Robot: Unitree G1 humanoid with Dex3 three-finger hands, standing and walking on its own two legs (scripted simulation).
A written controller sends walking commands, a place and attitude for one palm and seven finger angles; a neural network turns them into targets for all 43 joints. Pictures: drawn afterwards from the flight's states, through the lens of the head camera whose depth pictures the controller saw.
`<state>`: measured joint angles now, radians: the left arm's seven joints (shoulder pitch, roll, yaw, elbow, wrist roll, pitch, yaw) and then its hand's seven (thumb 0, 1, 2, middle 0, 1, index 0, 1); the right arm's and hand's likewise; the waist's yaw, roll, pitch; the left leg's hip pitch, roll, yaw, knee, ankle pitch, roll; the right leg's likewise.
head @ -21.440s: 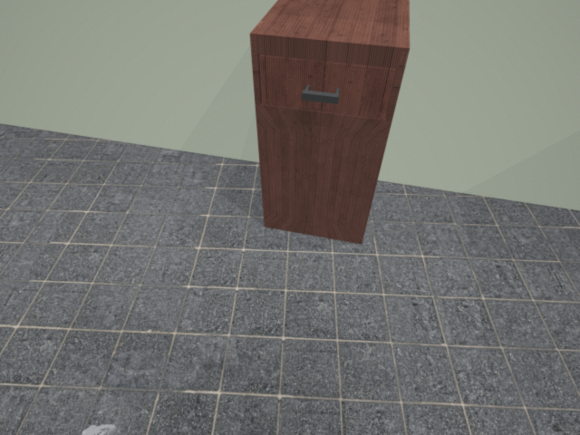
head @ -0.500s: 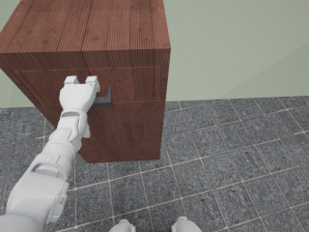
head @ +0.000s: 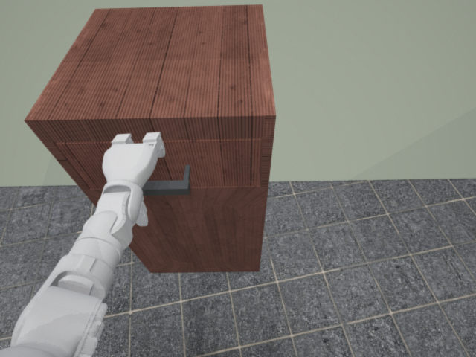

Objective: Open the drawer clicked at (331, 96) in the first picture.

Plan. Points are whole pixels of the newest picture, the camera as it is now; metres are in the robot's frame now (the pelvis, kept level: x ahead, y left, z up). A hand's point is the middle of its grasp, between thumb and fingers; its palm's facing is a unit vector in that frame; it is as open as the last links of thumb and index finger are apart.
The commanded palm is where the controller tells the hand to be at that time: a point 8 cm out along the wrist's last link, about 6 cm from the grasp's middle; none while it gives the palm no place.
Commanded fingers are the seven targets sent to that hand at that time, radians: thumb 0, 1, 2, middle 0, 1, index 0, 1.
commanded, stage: lift the fingers back up to retry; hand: left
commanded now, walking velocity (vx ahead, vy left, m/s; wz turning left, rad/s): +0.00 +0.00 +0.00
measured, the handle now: (164, 179) +0.47 +0.17 -0.03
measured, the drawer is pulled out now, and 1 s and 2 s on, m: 0.00 0.00 0.00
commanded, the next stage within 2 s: re-aim the fingers above the handle in 0.08 s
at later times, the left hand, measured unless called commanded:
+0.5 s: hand (146, 182) +0.42 +0.18 +0.03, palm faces -0.02 -0.02 -1.00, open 13.8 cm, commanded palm +0.40 +0.18 +0.09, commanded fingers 0.00 -0.50 0.30 -0.30 -1.20 -0.30 -1.20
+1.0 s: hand (138, 184) +0.42 +0.20 +0.02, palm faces -0.06 -0.03 -1.00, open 13.8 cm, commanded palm +0.41 +0.20 +0.08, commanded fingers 0.00 -0.50 0.30 -0.30 -1.20 -0.30 -1.20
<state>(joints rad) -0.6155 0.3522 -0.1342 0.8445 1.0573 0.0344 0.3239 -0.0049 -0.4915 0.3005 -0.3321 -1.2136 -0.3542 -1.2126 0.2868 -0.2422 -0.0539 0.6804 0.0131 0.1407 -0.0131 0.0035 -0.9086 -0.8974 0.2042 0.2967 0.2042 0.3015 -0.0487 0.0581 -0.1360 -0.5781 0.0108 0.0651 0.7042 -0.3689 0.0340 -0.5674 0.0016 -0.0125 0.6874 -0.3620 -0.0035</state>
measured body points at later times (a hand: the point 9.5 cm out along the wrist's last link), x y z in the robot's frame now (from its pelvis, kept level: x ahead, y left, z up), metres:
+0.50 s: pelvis +0.00 -0.01 +0.00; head +0.06 -0.04 +0.45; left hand +0.42 +0.18 +0.08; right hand +0.08 -0.27 -0.14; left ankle -0.02 +0.10 -0.72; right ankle -0.02 -0.12 -0.72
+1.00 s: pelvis -0.01 -0.01 +0.00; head +0.06 -0.02 +0.44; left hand +0.42 +0.20 +0.08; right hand +0.05 -0.29 -0.13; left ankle -0.02 +0.10 -0.72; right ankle -0.02 -0.12 -0.72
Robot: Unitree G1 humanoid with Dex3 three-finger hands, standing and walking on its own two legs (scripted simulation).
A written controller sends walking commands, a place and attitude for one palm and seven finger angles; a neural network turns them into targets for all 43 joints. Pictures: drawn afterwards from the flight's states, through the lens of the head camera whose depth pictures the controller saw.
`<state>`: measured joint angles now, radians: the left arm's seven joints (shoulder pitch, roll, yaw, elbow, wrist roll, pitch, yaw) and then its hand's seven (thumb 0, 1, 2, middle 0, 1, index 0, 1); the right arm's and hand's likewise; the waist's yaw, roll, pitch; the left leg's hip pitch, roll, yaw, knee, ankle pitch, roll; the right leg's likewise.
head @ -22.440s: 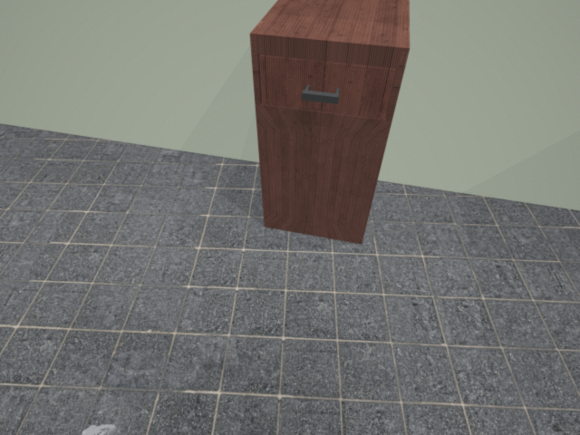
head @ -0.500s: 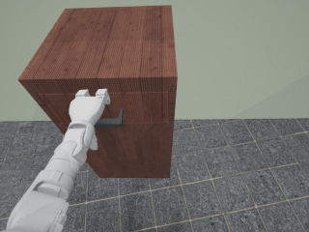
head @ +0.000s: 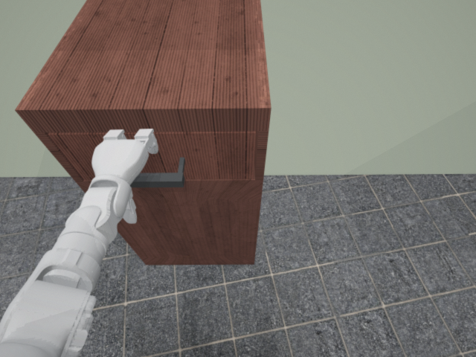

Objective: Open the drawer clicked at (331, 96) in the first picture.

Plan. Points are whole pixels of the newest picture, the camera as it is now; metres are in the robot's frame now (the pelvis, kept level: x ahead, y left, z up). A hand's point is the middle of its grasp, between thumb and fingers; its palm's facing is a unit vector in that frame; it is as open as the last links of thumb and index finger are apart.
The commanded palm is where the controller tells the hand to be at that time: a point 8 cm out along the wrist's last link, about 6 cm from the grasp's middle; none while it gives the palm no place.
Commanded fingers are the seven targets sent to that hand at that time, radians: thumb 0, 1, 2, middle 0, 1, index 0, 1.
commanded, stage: re-aim the fingers above the handle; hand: left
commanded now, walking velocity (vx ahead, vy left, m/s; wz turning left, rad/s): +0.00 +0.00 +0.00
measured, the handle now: (158, 171) +0.48 +0.17 -0.03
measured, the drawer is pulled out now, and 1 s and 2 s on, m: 0.00 0.00 0.00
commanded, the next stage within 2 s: lower the fingers behind the handle in 1.20 s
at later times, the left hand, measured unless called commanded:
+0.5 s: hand (127, 173) +0.44 +0.21 +0.03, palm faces -0.03 -0.02 -1.00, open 13.7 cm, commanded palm +0.41 +0.22 +0.09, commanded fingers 0.00 -0.50 0.30 -0.30 -1.20 -0.30 -1.20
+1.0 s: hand (128, 173) +0.44 +0.21 +0.03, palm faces -0.03 -0.03 -1.00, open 13.8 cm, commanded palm +0.41 +0.21 +0.09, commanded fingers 0.00 -0.50 0.30 -0.30 -1.20 -0.30 -1.20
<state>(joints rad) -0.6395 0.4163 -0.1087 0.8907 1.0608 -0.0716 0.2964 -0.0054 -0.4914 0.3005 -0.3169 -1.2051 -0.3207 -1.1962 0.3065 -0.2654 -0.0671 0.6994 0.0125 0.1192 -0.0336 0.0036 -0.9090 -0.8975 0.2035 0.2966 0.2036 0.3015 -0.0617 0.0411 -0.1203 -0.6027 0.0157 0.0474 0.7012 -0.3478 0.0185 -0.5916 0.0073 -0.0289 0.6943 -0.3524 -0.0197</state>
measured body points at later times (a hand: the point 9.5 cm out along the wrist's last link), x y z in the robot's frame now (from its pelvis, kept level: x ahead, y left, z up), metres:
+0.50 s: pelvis +0.00 +0.01 +0.00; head +0.06 +0.00 +0.45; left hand +0.44 +0.21 +0.08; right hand +0.05 -0.25 -0.14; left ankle -0.01 +0.11 -0.72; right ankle -0.02 -0.11 -0.72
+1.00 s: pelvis +0.00 +0.01 +0.00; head +0.06 +0.00 +0.45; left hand +0.43 +0.21 +0.08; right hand +0.06 -0.25 -0.14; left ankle -0.01 +0.11 -0.72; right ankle -0.02 -0.11 -0.72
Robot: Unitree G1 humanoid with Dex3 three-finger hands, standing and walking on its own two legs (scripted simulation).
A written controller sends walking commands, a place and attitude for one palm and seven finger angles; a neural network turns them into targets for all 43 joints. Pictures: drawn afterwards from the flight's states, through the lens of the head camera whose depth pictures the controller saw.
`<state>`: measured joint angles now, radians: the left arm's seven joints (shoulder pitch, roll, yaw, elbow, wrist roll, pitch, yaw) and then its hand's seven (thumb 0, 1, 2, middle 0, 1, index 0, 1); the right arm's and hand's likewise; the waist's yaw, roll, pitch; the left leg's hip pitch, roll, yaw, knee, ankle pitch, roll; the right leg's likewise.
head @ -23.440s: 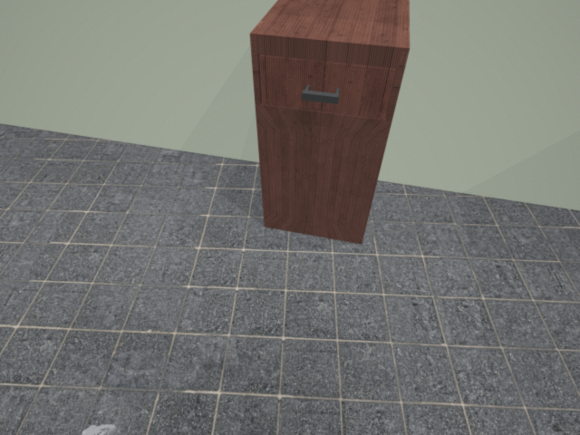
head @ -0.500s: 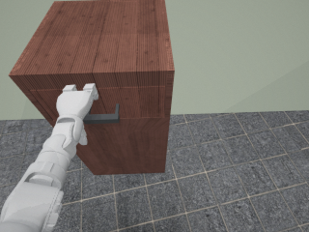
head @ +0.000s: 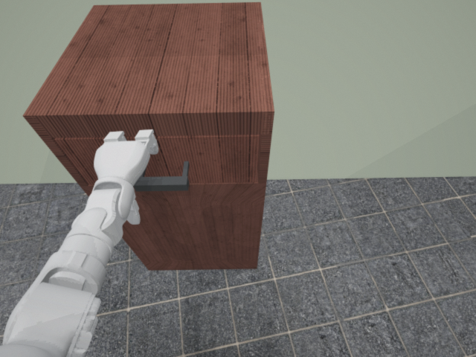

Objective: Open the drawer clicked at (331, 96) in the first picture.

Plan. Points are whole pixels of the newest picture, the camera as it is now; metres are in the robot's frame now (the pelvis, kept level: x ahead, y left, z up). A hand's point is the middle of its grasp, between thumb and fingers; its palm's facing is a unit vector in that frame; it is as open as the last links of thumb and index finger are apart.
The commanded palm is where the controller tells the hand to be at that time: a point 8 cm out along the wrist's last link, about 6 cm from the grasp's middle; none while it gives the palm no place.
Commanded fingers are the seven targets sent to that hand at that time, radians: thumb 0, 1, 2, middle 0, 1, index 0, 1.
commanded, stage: re-aim the fingers above the handle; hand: left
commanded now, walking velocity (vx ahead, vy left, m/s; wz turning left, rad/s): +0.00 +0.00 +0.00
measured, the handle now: (163, 175) +0.48 +0.17 -0.03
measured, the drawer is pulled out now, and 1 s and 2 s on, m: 0.00 0.00 0.00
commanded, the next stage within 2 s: lower the fingers behind the handle in 0.20 s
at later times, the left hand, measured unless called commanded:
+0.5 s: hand (140, 183) +0.43 +0.19 +0.02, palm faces -0.06 -0.04 -1.00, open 13.9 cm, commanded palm +0.40 +0.20 +0.07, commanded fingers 0.00 -0.50 0.30 -0.30 -1.20 -0.30 -1.20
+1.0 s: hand (150, 190) +0.43 +0.18 -0.02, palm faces -0.03 -0.03 -1.00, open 13.8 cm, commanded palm +0.41 +0.20 +0.04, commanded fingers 0.00 -0.50 0.30 -0.30 -1.20 -0.30 -1.20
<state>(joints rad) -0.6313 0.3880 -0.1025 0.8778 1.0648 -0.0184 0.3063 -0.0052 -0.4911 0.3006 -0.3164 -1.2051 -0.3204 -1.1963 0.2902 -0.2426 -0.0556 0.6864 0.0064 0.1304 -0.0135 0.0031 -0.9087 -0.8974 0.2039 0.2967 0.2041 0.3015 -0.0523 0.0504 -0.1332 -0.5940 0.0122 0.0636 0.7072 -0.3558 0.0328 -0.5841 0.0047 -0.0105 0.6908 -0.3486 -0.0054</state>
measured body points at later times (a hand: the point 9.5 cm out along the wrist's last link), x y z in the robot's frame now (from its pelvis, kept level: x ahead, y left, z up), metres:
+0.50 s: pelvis +0.00 -0.01 +0.00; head +0.06 -0.02 +0.45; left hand +0.43 +0.19 +0.07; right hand +0.07 -0.28 -0.13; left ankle -0.01 +0.10 -0.72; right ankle -0.01 -0.12 -0.72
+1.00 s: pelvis -0.01 +0.00 -0.02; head +0.07 -0.01 +0.43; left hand +0.43 +0.18 +0.04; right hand +0.04 -0.27 -0.15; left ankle -0.01 +0.10 -0.72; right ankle -0.01 -0.12 -0.72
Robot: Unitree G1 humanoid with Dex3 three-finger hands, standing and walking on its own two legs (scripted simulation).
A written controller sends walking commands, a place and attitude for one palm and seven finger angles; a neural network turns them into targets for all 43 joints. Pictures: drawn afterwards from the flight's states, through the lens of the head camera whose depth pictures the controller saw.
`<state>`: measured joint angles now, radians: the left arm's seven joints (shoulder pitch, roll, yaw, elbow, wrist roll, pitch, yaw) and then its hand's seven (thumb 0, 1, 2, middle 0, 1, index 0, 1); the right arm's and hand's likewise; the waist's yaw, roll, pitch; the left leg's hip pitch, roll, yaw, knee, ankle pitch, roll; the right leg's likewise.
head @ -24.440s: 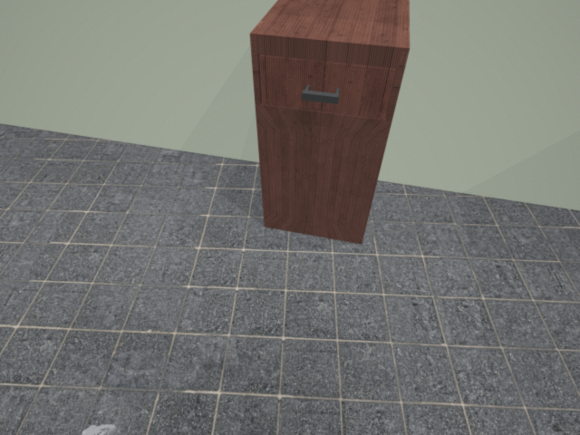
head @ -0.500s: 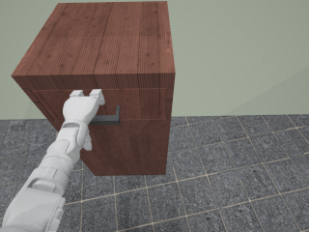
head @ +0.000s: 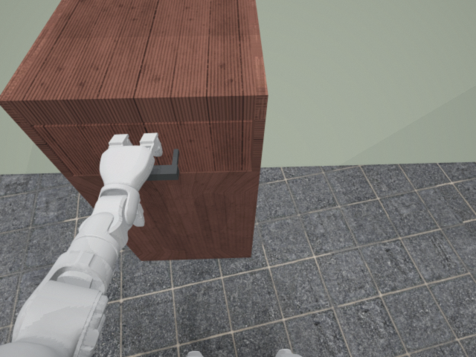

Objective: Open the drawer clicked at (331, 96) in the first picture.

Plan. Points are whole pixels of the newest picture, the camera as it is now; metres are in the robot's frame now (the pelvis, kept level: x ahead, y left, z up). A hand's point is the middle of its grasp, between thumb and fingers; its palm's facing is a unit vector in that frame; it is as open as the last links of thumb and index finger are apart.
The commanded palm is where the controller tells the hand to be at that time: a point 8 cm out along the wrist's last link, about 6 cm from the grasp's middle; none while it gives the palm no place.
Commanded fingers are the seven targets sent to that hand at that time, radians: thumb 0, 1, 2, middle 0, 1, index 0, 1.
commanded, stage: lower the fingers behind the handle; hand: left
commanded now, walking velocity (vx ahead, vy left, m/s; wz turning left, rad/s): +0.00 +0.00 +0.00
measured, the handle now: (151, 164) +0.49 +0.17 -0.01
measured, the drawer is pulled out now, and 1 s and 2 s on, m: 0.00 0.00 0.00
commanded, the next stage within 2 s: lift the fingers back up to retry in 0.90 s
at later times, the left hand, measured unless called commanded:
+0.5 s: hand (138, 182) +0.44 +0.19 -0.01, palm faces +0.01 +0.00 -1.00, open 13.8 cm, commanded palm +0.41 +0.20 +0.02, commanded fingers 0.00 -0.50 0.30 -0.30 -1.20 -0.30 -1.20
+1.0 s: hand (138, 180) +0.44 +0.19 -0.01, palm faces +0.00 +0.02 -1.00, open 13.8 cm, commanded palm +0.41 +0.20 +0.02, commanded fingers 0.00 -0.50 0.30 -0.30 -1.20 -0.30 -1.20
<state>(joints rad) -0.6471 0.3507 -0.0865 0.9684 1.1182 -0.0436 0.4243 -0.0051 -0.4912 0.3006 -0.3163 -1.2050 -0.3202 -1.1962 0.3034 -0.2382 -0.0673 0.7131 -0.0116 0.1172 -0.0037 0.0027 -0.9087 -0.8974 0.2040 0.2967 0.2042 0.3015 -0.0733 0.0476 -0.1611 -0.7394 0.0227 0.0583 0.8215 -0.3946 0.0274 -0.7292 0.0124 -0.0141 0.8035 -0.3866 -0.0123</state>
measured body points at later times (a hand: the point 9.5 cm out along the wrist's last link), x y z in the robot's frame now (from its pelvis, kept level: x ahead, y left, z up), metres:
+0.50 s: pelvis -0.01 +0.00 -0.01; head +0.07 -0.01 +0.43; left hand +0.43 +0.19 +0.05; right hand +0.03 -0.27 -0.14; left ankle -0.01 +0.10 -0.70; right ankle -0.01 -0.12 -0.70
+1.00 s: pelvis -0.03 +0.00 -0.02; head +0.07 +0.00 +0.42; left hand +0.44 +0.19 +0.05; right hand +0.00 -0.27 -0.15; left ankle -0.01 +0.10 -0.70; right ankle -0.01 -0.12 -0.70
